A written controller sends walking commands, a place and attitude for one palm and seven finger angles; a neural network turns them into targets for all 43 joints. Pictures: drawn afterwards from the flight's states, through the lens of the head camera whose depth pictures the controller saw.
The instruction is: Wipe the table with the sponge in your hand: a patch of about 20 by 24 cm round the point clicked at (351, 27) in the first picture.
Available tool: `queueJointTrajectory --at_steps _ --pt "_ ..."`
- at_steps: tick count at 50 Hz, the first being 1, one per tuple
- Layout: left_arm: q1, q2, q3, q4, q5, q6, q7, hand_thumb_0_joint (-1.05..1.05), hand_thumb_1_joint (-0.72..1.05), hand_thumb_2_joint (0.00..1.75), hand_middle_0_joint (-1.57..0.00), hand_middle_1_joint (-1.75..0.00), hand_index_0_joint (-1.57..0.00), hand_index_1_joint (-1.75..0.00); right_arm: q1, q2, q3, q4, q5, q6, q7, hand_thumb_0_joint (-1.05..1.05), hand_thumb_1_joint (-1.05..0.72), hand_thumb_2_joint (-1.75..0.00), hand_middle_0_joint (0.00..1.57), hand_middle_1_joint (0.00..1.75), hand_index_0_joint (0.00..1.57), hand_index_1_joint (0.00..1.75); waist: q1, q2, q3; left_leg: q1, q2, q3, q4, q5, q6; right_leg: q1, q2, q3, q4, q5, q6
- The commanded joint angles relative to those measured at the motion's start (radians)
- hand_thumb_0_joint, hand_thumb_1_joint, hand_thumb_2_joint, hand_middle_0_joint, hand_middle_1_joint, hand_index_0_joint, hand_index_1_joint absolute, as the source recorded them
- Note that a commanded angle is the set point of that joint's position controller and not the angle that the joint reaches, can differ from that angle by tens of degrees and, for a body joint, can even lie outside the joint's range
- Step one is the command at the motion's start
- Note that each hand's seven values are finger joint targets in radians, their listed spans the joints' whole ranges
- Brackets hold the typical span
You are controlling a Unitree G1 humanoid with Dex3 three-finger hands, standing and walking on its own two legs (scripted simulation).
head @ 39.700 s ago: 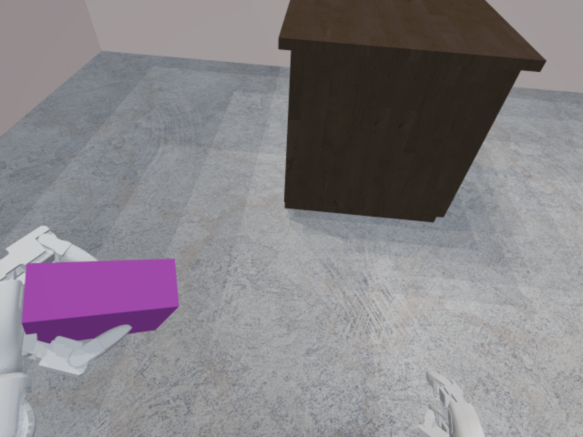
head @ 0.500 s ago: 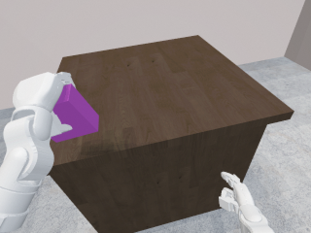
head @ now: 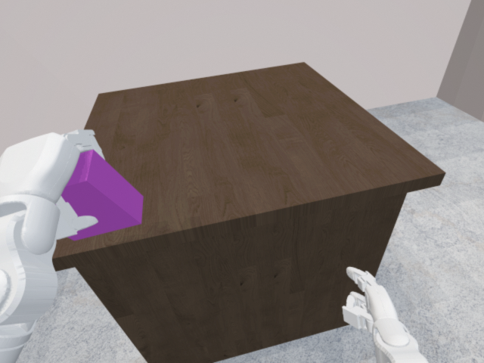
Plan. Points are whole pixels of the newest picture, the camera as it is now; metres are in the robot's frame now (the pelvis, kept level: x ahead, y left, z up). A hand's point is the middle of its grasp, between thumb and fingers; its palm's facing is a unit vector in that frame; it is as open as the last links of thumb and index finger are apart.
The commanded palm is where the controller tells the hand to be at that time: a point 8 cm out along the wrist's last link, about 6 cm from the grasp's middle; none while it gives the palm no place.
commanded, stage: bring the sponge back beside the body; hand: left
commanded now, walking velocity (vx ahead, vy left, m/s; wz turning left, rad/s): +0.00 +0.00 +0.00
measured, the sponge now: (92, 206) +0.23 +0.28 +0.19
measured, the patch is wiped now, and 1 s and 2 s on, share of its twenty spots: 1.00 1.00 1.00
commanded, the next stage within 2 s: step back with the hand held close in 0.54 s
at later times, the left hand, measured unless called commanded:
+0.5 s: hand (47, 199) +0.19 +0.29 +0.24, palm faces +0.41 -0.11 -0.91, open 9.5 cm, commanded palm +0.13 +0.29 +0.31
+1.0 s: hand (71, 178) +0.20 +0.24 +0.28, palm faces +0.51 -0.74 -0.44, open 9.5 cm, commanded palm +0.14 +0.30 +0.29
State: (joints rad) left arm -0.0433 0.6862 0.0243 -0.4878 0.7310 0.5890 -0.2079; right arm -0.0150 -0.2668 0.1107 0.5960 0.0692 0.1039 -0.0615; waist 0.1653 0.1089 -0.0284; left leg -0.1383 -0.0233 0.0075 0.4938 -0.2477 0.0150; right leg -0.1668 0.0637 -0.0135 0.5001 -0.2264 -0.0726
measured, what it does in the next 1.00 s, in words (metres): stands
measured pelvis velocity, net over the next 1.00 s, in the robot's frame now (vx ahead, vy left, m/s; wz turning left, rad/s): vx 0.00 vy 0.01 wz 0.05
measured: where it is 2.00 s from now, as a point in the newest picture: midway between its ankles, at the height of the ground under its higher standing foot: outside the picture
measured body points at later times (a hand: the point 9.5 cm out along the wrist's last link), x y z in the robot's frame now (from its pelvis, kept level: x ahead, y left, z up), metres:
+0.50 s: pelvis -0.01 +0.00 +0.00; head -0.07 -0.04 +0.44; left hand +0.17 +0.29 +0.29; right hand +0.26 -0.16 -0.04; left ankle +0.02 +0.11 -0.74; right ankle +0.04 -0.07 -0.74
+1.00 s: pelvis +0.00 +0.01 -0.01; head +0.01 +0.02 +0.44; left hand +0.17 +0.28 +0.30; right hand +0.15 -0.22 -0.10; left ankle +0.02 +0.11 -0.74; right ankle +0.01 -0.08 -0.74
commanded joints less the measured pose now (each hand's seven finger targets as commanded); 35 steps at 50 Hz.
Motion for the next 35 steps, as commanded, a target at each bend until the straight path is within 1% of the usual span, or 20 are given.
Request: queueJointTrajectory --at_steps 1,5,7,10,11,12,15,16,17,20,21,22,26,27,29,30,32,33,34,35 --pt "-0.326 0.282 0.233 -0.21 0.051 -0.018 0.078 0.0 0.1 1.3 -1.2 -1.6 -1.2 -1.6 -0.302 -0.065 -0.035 -0.217 -0.003 -0.076 -0.001 0.0 -0.9 -0.9 0.2 0.3 0.2 0.3 0.023 -0.005 -0.184 -0.043 -0.005 -0.023 -0.049 0.147 0.003 0.09 -0.064 0.139 -0.103 -0.008 0.015" --pt "-0.237 0.281 0.256 -0.235 0.018 -0.024 0.08 0.0 0.1 1.3 -1.2 -1.6 -1.2 -1.6 -0.312 -0.077 -0.043 -0.216 0.004 -0.077 0.002 0.0 -0.9 -0.9 0.2 0.3 0.2 0.3 0.014 -0.006 -0.14 -0.043 0.003 -0.028 -0.05 0.115 -0.001 0.067 -0.059 0.163 -0.124 -0.025 0.017" --pt "-0.156 0.217 0.22 -0.147 0.011 -0.018 0.083 0.0 0.1 1.3 -1.2 -1.6 -1.2 -1.6 -0.281 -0.066 -0.037 -0.202 0.0 -0.075 0.003 0.0 -0.9 -0.9 0.2 0.3 0.2 0.3 0.0 -0.053 -0.081 -0.058 0.003 -0.017 -0.062 0.092 0.002 0.037 -0.059 0.134 -0.141 -0.076 0.031" --pt "-0.216 0.264 0.247 -0.248 0.004 -0.032 0.091 0.0 0.1 1.3 -1.2 -1.6 -1.2 -1.6 -0.305 -0.079 -0.041 -0.215 0.005 -0.085 -0.003 0.0 -0.9 -0.9 0.2 0.3 0.2 0.3 0.002 -0.013 -0.097 -0.045 0.007 -0.028 -0.062 0.047 -0.001 0.029 -0.06 0.156 -0.146 -0.118 0.024" --pt "-0.249 0.24 0.223 -0.234 0.017 -0.03 0.097 0.0 0.1 1.3 -1.2 -1.6 -1.2 -1.6 -0.302 -0.067 -0.034 -0.222 0.001 -0.092 -0.004 0.0 -0.9 -0.9 0.2 0.3 0.2 0.3 0.012 -0.021 -0.109 -0.056 -0.001 -0.022 -0.053 0.057 0.002 0.033 -0.068 0.137 -0.139 -0.134 0.027" --pt "-0.195 0.222 0.218 -0.152 0.011 -0.027 0.102 0.0 0.1 1.3 -1.2 -1.6 -1.2 -1.6 -0.278 -0.069 -0.036 -0.199 -0.002 -0.091 -0.007 0.0 -0.9 -0.9 0.2 0.3 0.2 0.3 -0.005 -0.044 -0.059 -0.058 0.002 -0.02 -0.068 0.041 0.003 0.011 -0.06 0.132 -0.155 -0.152 0.031" --pt "-0.27 0.292 0.258 -0.229 0.017 -0.04 0.112 0.0 0.1 1.3 -1.2 -1.6 -1.2 -1.6 -0.303 -0.079 -0.042 -0.21 0.001 -0.101 -0.014 0.0 -0.9 -0.9 0.2 0.3 0.2 0.3 0.004 -0.009 -0.09 -0.049 0.004 -0.03 -0.062 0.005 -0.004 0.019 -0.064 0.17 -0.163 -0.187 0.022" --pt "-0.292 0.26 0.231 -0.223 0.03 -0.037 0.115 0.0 0.1 1.3 -1.2 -1.6 -1.2 -1.6 -0.3 -0.068 -0.036 -0.216 -0.003 -0.106 -0.014 0.0 -0.9 -0.9 0.2 0.3 0.2 0.3 0.015 -0.005 -0.121 -0.053 -0.005 -0.02 -0.054 0.033 -0.001 0.04 -0.072 0.153 -0.146 -0.178 0.024" --pt "-0.246 0.243 0.226 -0.163 0.02 -0.036 0.119 0.0 0.1 1.3 -1.2 -1.6 -1.2 -1.6 -0.284 -0.066 -0.037 -0.197 -0.004 -0.101 -0.015 0.0 -0.9 -0.9 0.2 0.3 0.2 0.3 0.001 -0.016 -0.08 -0.055 -0.001 -0.021 -0.069 0.023 -0.002 0.025 -0.065 0.143 -0.158 -0.186 0.026" --pt "-0.285 0.291 0.257 -0.246 0.023 -0.044 0.119 0.0 0.1 1.3 -1.2 -1.6 -1.2 -1.6 -0.307 -0.076 -0.043 -0.208 0.0 -0.108 -0.016 0.0 -0.9 -0.9 0.2 0.3 0.2 0.3 0.011 0.022 -0.124 -0.04 0.002 -0.03 -0.066 0.013 -0.006 0.043 -0.064 0.169 -0.153 -0.175 0.017" --pt "-0.303 0.247 0.218 -0.241 0.031 -0.038 0.12 0.0 0.1 1.3 -1.2 -1.6 -1.2 -1.6 -0.306 -0.062 -0.036 -0.215 -0.001 -0.112 -0.014 0.0 -0.9 -0.9 0.2 0.3 0.2 0.3 0.017 0.012 -0.139 -0.042 -0.007 -0.024 -0.062 0.039 -0.002 0.052 -0.068 0.144 -0.141 -0.164 0.021" --pt "-0.247 0.227 0.214 -0.185 0.024 -0.037 0.121 0.0 0.1 1.3 -1.2 -1.6 -1.2 -1.6 -0.286 -0.062 -0.039 -0.195 -0.002 -0.108 -0.014 0.0 -0.9 -0.9 0.2 0.3 0.2 0.3 0.004 -0.001 -0.103 -0.043 -0.002 -0.022 -0.08 0.034 -0.002 0.041 -0.058 0.131 -0.148 -0.159 0.024" --pt "-0.286 0.231 0.214 -0.241 0.025 -0.033 0.121 0.0 0.1 1.3 -1.2 -1.6 -1.2 -1.6 -0.304 -0.06 -0.032 -0.213 0.002 -0.113 -0.01 0.0 -0.9 -0.9 0.2 0.3 0.2 0.3 0.02 0.022 -0.127 -0.05 0.002 -0.033 -0.086 0.044 -0.004 0.063 -0.059 0.116 -0.126 -0.118 0.019" --pt "-0.226 0.212 0.212 -0.161 0.018 -0.028 0.122 0.0 0.1 1.3 -1.2 -1.6 -1.2 -1.6 -0.285 -0.063 -0.035 -0.188 0.0 -0.105 -0.01 0.0 -0.9 -0.9 0.2 0.3 0.2 0.3 0.005 0.003 -0.072 -0.056 0.008 -0.034 -0.105 0.033 -0.004 0.042 -0.048 0.107 -0.134 -0.117 0.02" --pt "-0.223 0.233 0.226 -0.185 0.018 -0.03 0.118 0.0 0.1 1.3 -1.2 -1.6 -1.2 -1.6 -0.285 -0.078 -0.041 -0.196 0.001 -0.094 -0.008 0.0 -0.9 -0.9 0.2 0.3 0.2 0.3 0.011 -0.029 -0.077 -0.055 0.008 -0.038 -0.104 0.037 -0.002 0.046 -0.048 0.103 -0.133 -0.098 0.023" --pt "-0.252 0.267 0.252 -0.217 0.011 -0.031 0.118 0.0 0.1 1.3 -1.2 -1.6 -1.2 -1.6 -0.299 -0.079 -0.039 -0.203 0.005 -0.1 -0.008 0.0 -0.9 -0.9 0.2 0.3 0.2 0.3 0.013 0.005 -0.098 -0.053 0.016 -0.042 -0.103 0.018 -0.006 0.057 -0.05 0.124 -0.133 -0.105 0.017" --pt "-0.215 0.208 0.215 -0.144 0.017 -0.022 0.12 0.0 0.1 1.3 -1.2 -1.6 -1.2 -1.6 -0.278 -0.068 -0.035 -0.19 0.002 -0.096 -0.005 0.0 -0.9 -0.9 0.2 0.3 0.2 0.3 0.003 -0.03 -0.071 -0.057 0.011 -0.035 -0.109 0.043 -0.003 0.046 -0.044 0.099 -0.132 -0.094 0.021" --pt "-0.162 0.031 0.048 0.081 0.025 0.002 0.111 0.0 0.1 1.3 -1.2 -1.6 -1.2 -1.6 -0.244 -0.079 -0.027 -0.174 0.008 -0.089 -0.008 0.0 -0.9 -0.9 0.2 0.3 0.2 0.3 -0.042 -0.076 0.03 -0.086 0.018 -0.031 -0.131 -0.016 -0.007 -0.013 -0.041 0.059 -0.148 -0.123 0.03" --pt "-0.36 -0.005 0.363 -0.177 -0.728 -0.268 0.201 0.0 0.1 1.3 -1.2 -1.6 -1.2 -1.6 -0.042 -0.09 -0.081 -0.333 -0.004 -0.097 0.009 0.0 -0.9 -0.9 0.2 0.3 0.2 0.3 -0.159 -0.233 0.124 -0.107 0.024 -0.1 0.01 -0.198 0.021 -0.261 -0.079 0.158 -0.257 -0.262 0.05" --pt "-0.278 0.11 0.408 -0.071 -0.727 -0.379 0.252 0.0 0.1 1.3 -1.2 -1.6 -1.2 -1.6 -0.012 -0.087 -0.041 -0.248 -0.028 -0.11 0.008 0.0 -0.9 -0.9 0.2 0.3 0.2 0.3 -0.145 -0.292 0.085 -0.053 0.003 -0.099 0.098 -0.207 0.021 -0.321 -0.116 0.205 -0.294 -0.36 0.017"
